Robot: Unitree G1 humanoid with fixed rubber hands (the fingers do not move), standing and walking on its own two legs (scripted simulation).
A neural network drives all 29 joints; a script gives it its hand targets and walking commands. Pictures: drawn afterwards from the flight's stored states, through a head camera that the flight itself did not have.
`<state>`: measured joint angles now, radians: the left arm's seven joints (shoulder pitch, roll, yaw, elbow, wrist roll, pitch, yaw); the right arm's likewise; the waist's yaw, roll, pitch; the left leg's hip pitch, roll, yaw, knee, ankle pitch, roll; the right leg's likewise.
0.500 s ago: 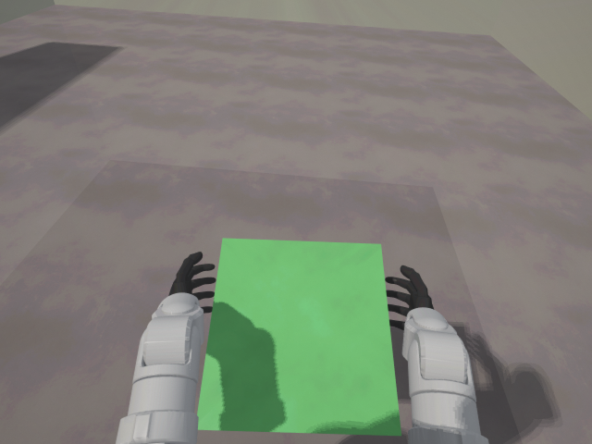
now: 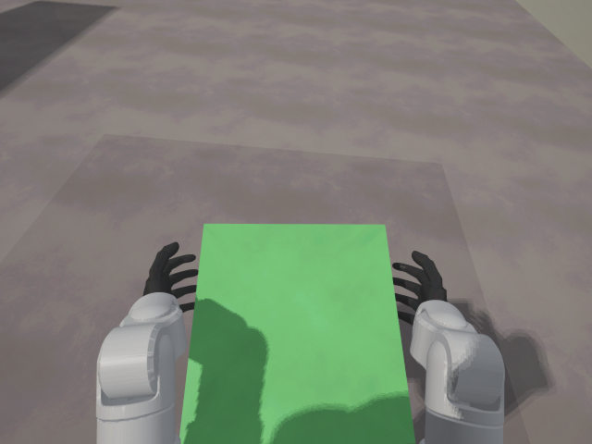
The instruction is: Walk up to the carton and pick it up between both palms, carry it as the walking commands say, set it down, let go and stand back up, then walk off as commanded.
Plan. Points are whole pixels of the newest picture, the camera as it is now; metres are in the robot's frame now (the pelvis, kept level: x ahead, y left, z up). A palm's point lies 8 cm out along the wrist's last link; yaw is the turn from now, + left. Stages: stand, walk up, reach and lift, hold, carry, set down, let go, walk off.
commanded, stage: carry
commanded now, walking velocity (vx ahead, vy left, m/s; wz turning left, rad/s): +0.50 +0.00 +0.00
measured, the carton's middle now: (294, 332) +0.27 +0.01 +0.00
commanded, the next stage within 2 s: none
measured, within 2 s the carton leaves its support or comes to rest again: neither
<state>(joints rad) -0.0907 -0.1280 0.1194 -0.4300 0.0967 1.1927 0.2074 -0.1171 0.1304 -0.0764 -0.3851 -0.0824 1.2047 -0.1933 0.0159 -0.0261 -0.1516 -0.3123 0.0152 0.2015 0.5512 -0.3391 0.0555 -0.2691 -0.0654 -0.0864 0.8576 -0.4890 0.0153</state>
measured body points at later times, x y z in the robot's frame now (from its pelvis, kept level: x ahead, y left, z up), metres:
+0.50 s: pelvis +0.31 -0.03 +0.02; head +0.32 -0.03 +0.47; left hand +0.54 +0.18 +0.10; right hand +0.59 -0.15 +0.09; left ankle +0.33 +0.11 -0.69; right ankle +0.29 -0.09 -0.73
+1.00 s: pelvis +0.63 +0.02 +0.02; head +0.65 +0.04 +0.47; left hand +0.90 +0.19 +0.10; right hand +0.90 -0.14 +0.10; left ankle +0.55 +0.11 -0.73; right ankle +0.72 -0.11 -0.69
